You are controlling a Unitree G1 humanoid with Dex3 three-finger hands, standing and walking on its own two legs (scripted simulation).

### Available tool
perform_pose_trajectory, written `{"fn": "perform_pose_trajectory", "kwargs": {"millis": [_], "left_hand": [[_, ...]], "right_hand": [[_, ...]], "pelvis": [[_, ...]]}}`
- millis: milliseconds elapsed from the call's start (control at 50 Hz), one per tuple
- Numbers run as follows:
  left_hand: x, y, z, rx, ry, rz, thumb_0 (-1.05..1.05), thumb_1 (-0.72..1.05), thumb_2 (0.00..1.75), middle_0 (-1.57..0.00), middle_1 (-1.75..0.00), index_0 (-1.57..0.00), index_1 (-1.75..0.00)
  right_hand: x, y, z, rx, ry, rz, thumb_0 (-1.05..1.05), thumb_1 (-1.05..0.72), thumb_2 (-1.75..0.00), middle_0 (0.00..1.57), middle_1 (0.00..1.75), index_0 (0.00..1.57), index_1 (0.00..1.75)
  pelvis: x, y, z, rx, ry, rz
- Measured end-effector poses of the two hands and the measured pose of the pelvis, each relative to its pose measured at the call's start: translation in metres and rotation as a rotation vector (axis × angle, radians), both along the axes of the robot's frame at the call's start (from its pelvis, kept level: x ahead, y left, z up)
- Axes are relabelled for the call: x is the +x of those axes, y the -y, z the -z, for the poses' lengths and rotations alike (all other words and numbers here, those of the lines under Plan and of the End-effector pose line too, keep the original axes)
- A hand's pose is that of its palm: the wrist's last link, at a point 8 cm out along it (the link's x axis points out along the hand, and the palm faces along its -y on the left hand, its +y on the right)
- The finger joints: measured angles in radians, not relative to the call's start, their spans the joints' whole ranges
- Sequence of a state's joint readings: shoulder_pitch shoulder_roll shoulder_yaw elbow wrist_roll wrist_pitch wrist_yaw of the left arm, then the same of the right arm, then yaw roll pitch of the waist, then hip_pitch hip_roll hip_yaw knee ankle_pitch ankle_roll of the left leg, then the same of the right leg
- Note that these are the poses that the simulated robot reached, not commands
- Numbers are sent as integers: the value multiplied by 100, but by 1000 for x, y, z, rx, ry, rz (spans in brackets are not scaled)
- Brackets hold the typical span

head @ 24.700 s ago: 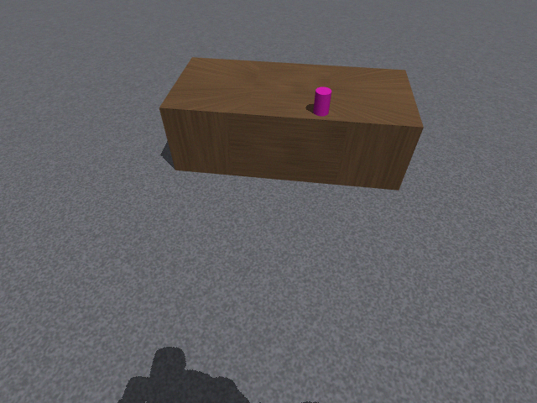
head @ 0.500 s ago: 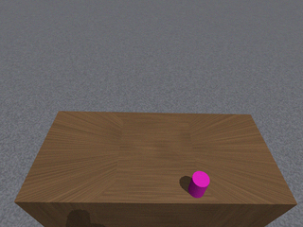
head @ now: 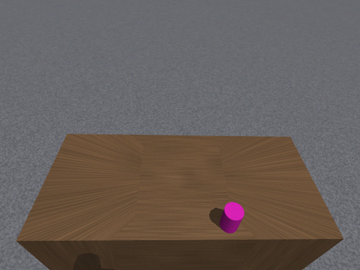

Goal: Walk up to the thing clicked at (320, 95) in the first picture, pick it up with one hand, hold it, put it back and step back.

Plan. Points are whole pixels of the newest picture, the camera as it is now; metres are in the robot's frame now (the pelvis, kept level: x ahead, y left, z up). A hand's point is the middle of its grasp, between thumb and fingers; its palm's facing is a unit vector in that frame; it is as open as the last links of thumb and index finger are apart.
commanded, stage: home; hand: right
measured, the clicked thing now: (231, 217) +0.43 -0.20 -0.34
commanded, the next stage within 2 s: stand in 0.76 s
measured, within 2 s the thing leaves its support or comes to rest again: neither
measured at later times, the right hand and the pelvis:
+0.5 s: hand out of the picture +0.07 -0.25 -0.15, palm faces -0.01 +0.93 -0.36, open 17.4 cm; pelvis +0.01 +0.00 +0.00, yaw +0 degrees
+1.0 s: hand out of the picture +0.10 -0.26 -0.15, palm faces -0.02 +0.93 -0.37, open 16.6 cm; pelvis +0.02 +0.00 +0.00, yaw +1 degrees
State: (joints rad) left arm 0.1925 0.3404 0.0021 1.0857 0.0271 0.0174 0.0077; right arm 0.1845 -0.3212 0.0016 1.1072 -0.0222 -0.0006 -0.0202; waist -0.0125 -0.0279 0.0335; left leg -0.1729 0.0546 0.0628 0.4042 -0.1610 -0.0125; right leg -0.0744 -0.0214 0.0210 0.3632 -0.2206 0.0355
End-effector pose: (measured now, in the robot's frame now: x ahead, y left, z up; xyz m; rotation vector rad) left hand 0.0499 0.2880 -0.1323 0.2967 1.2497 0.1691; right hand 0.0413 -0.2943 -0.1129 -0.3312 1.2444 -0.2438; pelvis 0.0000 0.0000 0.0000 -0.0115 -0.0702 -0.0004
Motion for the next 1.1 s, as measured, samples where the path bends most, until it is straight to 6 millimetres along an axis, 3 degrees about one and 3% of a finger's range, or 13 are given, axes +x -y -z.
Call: {"fn": "perform_pose_trajectory", "kwargs": {"millis": [360,720,900,1000,1100], "left_hand": [[-10,-5,-1,10,-52,-17,0,90,90,-21,-29,-21,-30],[27,-3,-6,9,6,-12,0,90,90,-21,-29,-21,-30],[36,-3,-8,13,11,-13,0,90,90,-21,-29,-21,-30],[38,-3,-9,15,13,-15,0,90,90,-21,-29,-21,-30],[38,-2,-9,15,14,-18,0,90,90,-21,-29,-21,-30]], "right_hand": [[14,0,2,10,-11,-12,-1,53,-6,6,5,6,5],[41,2,-1,12,15,-24,0,54,-5,6,5,6,5],[47,4,-1,11,13,-23,0,54,-5,6,5,6,5],[49,5,-1,11,12,-23,0,44,-16,11,14,11,13],[51,6,-1,13,12,-26,0,19,-41,16,22,16,22]], "pelvis": [[3,-1,-1,3,-18,-4],[16,1,-2,7,-22,-8],[20,2,-3,9,-27,-10],[22,2,-3,9,-27,-12],[22,4,-3,8,-26,-14]]}}
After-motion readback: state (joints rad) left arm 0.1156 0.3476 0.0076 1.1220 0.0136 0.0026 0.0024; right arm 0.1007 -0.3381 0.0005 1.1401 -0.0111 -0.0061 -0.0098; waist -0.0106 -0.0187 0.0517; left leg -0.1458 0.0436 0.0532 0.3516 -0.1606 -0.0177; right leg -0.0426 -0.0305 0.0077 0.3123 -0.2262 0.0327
